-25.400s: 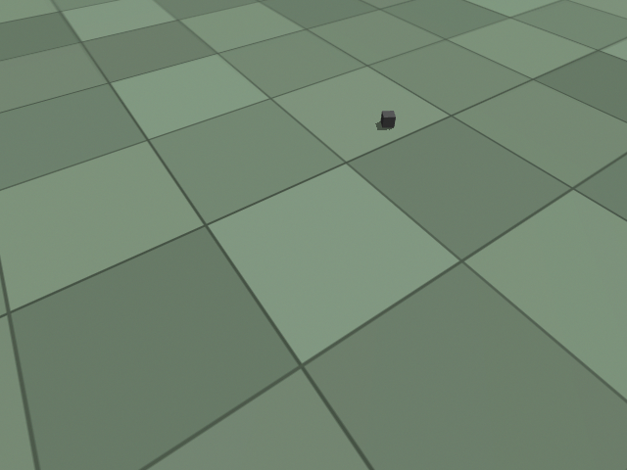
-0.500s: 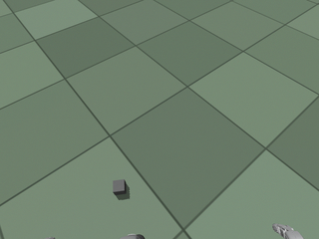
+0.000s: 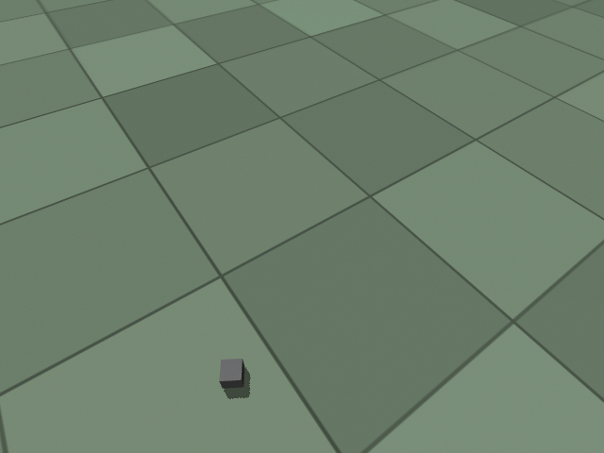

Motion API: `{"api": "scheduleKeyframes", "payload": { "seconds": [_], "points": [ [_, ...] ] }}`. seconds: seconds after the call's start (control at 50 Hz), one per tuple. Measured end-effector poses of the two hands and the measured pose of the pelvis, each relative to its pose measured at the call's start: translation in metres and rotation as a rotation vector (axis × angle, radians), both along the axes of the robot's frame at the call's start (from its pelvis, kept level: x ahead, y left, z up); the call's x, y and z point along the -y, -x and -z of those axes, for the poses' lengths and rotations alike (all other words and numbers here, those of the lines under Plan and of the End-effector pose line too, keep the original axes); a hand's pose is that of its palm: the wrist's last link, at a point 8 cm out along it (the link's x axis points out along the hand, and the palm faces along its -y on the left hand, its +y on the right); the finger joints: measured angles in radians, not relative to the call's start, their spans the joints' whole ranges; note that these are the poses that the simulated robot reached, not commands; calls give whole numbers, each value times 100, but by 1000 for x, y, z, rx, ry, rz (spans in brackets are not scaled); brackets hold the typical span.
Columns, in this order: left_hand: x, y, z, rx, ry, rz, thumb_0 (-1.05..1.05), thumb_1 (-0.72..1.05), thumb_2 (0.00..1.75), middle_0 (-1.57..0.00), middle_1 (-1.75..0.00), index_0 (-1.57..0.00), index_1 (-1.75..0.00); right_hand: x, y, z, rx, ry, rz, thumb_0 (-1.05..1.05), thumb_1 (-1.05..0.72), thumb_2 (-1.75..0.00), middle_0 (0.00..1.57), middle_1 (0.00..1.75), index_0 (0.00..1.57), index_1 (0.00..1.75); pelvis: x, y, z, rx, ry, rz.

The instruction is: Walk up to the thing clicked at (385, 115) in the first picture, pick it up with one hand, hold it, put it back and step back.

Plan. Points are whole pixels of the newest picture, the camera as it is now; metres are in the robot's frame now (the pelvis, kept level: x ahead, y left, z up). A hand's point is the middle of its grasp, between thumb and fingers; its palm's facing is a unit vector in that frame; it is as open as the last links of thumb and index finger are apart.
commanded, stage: walk up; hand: left
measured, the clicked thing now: (232, 373) +0.49 +0.23 -0.74
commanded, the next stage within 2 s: stand in 1.28 s
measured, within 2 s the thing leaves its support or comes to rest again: neither
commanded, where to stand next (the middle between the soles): +0.09 +0.02 m, yaw -5 degrees
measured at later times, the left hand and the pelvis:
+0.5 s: hand out of the picture +0.11 +0.28 -0.16, palm faces -0.03 -0.91 -0.40, open 7.4 cm; pelvis -0.01 +0.01 -0.02, yaw -1 degrees
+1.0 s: hand out of the picture +0.08 +0.27 -0.17, palm faces -0.06 -0.94 -0.33, open 7.4 cm; pelvis -0.01 +0.01 -0.01, yaw -5 degrees
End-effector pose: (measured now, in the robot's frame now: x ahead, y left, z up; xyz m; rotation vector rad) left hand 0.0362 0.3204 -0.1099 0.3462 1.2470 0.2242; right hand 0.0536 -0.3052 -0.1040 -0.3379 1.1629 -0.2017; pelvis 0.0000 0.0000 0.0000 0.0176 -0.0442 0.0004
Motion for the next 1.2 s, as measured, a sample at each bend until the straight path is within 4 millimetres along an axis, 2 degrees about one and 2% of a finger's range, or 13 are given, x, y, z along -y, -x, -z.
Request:
{"api": "scheduleKeyframes", "payload": {
  "seconds": [0.08,0.18,0.28,0.36,0.42,0.5,0.58,0.72,0.82,0.88,1.0,1.2],
  "points": [
    [5,-24,-2,38,-5,27,1,90,90,-20,-30,-21,-30,13,-4,0,4,20,12,1,-90,-90,21,30,20,30,6,-9,2,12,5,10],
    [19,-52,3,93,-36,43,0,90,90,-20,-30,-21,-30,28,-22,21,-4,11,48,1,-90,-90,21,30,20,30,17,-11,16,26,24,13],
    [27,-70,-4,139,-38,88,0,90,90,-20,-30,-21,-30,21,-30,27,-12,-6,40,1,-90,-90,20,30,20,30,11,0,14,7,13,16],
    [17,-77,-2,166,-44,103,0,90,90,-20,-30,-21,-30,11,-20,30,-34,-7,19,0,-90,-90,20,30,20,30,3,7,18,-11,16,4],
    [4,-77,7,176,-37,85,0,90,90,-20,-30,-21,-30,2,-2,32,-66,10,17,0,-90,-90,20,30,20,30,-6,13,24,-5,-10,8],
    [-4,-65,10,117,-29,57,0,90,90,-20,-30,-21,-30,-8,20,25,-98,5,39,0,-90,-90,21,30,20,30,-10,14,17,-4,16,13],
    [-5,-51,12,74,-18,50,0,90,90,-20,-30,-21,-30,-8,27,20,-100,9,44,1,-90,-90,21,30,20,30,-7,13,13,-11,22,29],
    [9,-31,13,38,10,70,0,90,90,-20,-30,-21,-30,3,16,17,-47,18,52,1,-90,-90,21,30,20,30,-4,11,12,8,30,42],
    [6,-23,15,39,38,56,0,90,90,-20,-30,-21,-30,0,1,7,11,42,25,1,-90,-90,21,30,20,30,-15,8,10,9,19,42],
    [3,-26,20,27,53,40,0,90,90,-20,-30,-21,-30,-6,-3,3,38,50,31,1,-90,-90,21,30,20,30,-19,6,10,15,7,60],
    [4,-35,19,27,48,53,0,90,90,-20,-30,-21,-30,-9,-13,-1,68,30,34,1,-90,-90,21,30,20,30,-12,6,7,16,15,89],
    [23,-54,-1,28,38,83,0,90,90,-20,-30,-21,-30,-5,-20,4,38,-31,63,1,-90,-90,21,30,20,30,-2,-2,-5,4,17,84]
  ]
}}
